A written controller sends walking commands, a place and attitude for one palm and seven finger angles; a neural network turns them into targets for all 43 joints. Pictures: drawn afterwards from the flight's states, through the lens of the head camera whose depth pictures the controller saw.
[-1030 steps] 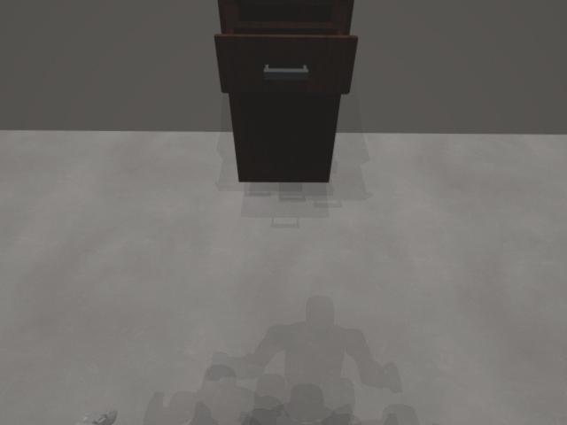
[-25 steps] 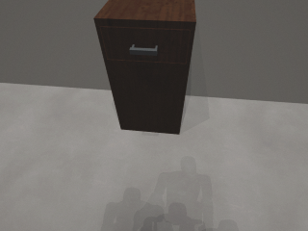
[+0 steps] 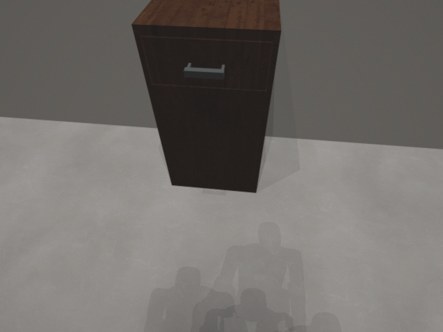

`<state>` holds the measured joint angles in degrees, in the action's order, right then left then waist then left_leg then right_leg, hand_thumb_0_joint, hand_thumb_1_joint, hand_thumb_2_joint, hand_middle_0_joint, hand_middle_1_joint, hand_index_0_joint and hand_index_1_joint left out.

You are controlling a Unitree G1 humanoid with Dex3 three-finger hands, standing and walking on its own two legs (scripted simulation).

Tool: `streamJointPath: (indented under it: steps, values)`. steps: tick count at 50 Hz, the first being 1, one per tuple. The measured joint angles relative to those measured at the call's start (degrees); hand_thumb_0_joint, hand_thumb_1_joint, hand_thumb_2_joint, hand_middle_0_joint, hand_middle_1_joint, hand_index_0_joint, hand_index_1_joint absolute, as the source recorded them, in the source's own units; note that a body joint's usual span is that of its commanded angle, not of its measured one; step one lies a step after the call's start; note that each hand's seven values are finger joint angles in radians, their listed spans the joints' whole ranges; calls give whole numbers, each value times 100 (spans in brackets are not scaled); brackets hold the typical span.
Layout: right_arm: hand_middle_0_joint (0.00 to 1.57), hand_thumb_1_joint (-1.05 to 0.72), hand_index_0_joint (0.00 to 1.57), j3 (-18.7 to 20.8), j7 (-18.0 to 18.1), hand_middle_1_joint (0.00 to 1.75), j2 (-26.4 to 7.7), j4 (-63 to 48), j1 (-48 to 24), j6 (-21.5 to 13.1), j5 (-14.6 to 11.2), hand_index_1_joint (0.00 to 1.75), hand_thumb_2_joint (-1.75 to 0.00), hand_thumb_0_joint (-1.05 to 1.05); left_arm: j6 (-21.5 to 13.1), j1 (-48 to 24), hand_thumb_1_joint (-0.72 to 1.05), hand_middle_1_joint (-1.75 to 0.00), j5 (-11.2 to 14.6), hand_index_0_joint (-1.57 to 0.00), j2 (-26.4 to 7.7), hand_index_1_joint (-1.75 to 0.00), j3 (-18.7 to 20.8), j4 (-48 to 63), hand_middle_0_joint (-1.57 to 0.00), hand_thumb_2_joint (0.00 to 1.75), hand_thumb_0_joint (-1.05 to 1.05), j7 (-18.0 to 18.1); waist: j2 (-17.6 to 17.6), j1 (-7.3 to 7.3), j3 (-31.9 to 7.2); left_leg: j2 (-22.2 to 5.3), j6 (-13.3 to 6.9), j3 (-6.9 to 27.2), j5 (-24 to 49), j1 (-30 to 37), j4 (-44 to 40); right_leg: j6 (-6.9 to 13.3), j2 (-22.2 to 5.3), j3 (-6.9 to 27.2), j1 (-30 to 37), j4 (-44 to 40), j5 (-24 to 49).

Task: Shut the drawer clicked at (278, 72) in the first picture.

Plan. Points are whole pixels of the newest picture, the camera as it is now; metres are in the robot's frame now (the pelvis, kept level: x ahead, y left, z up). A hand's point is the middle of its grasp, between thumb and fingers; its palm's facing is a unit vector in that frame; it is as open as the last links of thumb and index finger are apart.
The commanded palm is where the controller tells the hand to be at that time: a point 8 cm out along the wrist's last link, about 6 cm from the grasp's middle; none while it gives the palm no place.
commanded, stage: look to check the result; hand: left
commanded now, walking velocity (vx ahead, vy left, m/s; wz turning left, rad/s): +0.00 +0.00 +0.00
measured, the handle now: (205, 69) +0.93 +0.11 -0.01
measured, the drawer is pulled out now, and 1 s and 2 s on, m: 0.00 0.00 0.00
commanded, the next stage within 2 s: stand and wait in 0.12 s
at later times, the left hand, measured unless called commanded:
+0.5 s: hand out of the picture +0.02 +0.17 -0.17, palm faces +0.04 -0.98 -0.21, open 7.4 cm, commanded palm none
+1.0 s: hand out of the picture +0.06 +0.19 -0.17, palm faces +0.03 -0.97 -0.26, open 7.4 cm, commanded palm none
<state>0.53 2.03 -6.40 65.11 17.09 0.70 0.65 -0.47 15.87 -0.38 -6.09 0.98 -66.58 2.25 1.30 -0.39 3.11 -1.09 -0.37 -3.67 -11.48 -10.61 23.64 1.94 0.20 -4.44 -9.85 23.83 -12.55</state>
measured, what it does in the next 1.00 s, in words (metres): stands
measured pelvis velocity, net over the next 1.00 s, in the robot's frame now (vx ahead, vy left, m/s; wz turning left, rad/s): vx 0.02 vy -0.01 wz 0.00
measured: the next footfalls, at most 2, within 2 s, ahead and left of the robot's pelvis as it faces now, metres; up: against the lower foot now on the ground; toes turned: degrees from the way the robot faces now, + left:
none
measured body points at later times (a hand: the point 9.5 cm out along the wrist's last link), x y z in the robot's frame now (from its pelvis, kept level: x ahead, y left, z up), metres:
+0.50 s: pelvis +0.01 +0.00 +0.00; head +0.03 -0.01 +0.45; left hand +0.02 +0.22 -0.15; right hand +0.00 -0.22 -0.17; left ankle +0.02 +0.11 -0.74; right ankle +0.01 -0.10 -0.74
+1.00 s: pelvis +0.02 -0.01 +0.00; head +0.03 -0.02 +0.45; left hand +0.05 +0.24 -0.15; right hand +0.04 -0.25 -0.16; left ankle +0.02 +0.11 -0.74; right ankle +0.01 -0.10 -0.74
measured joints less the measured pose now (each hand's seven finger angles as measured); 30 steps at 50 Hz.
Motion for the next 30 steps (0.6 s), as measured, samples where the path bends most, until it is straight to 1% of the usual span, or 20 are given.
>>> streamJointPath:
  steps: [12,30]
  values:
    - [20,-91,19,4,-4,30,-70,25,-93,-5,-3,29,-90,0,-22,-107,91,-30,1,-20,-96,-30,12,36,-20,89,0,-4,0,-11,26,-22,26,9,-30,72,-48,15,28,-7,85,-76,-18]
    - [20,-90,20,-2,-6,30,-278,53,-251,-22,1,30,-90,0,-27,-300,90,-30,4,-20,-254,-30,34,36,-20,89,0,-40,25,-20,61,-29,47,9,-35,191,-177,25,44,-5,200,-199,-27]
